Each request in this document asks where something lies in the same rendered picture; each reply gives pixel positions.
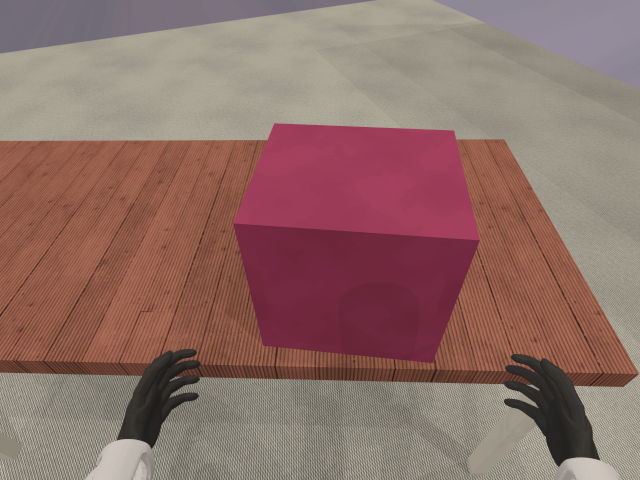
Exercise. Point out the right robot hand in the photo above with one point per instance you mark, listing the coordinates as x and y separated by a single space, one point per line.
560 414

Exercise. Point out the robot right forearm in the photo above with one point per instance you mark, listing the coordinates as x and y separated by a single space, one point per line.
585 469

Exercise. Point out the left robot hand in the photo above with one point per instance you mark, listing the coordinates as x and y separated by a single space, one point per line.
150 404

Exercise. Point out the robot left forearm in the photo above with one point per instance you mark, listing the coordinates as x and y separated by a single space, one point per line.
126 459

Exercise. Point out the carton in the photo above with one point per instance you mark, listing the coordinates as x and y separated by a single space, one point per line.
357 240

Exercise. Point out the table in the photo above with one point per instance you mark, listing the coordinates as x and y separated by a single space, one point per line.
115 252

